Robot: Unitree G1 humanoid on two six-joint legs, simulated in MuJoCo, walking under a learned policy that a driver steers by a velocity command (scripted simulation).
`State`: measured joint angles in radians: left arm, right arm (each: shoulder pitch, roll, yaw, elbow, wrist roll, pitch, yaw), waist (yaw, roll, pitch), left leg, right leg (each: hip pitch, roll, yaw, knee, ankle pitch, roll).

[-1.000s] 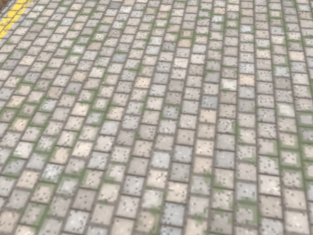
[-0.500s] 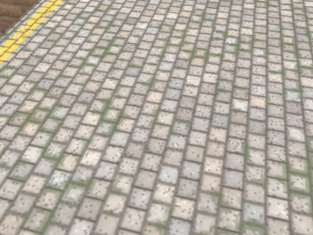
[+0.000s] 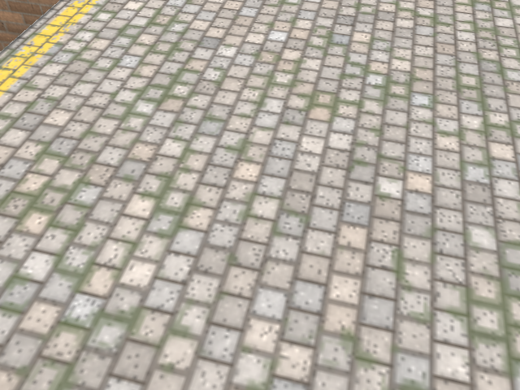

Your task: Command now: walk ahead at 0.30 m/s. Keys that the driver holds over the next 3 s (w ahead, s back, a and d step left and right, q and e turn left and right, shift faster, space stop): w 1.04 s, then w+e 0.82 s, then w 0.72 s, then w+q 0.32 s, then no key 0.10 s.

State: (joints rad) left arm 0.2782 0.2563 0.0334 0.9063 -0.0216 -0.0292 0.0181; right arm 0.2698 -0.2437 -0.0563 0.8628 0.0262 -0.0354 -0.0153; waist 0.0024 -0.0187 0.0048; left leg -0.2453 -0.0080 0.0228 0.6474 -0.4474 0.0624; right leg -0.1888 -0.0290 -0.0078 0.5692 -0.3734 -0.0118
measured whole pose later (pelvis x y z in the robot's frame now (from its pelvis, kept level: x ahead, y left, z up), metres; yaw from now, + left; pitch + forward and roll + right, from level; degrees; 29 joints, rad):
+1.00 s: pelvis +0.51 -0.01 +0.00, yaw +0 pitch +2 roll -2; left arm 0.39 0.28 0.05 0.97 -0.02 -0.06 0.00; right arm 0.03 -0.24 -0.03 0.77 0.02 -0.09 0.04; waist 0.08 0.03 0.02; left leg -0.53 0.05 0.01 0.49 -0.01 0.04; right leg 0.08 0.04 -0.04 0.25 -0.37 -0.02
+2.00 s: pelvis +1.07 -0.10 +0.01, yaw -28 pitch +2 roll +0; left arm 0.35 0.28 0.08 0.77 -0.02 -0.05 0.01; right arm 0.02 -0.28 -0.04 0.74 0.00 -0.11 0.02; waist 0.08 0.05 0.02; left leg -0.56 0.03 -0.06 0.50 0.05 -0.03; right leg -0.06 0.11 0.16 0.39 -0.35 -0.08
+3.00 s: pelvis +1.53 -0.37 +0.01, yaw -21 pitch +1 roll -2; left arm 0.32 0.26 0.06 0.87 0.00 -0.08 0.01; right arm 0.12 -0.27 -0.05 0.76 0.01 -0.04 0.04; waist 0.07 0.04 0.03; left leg -0.65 0.09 -0.03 0.65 0.05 0.02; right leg 0.04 0.03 -0.20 0.23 -0.30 -0.02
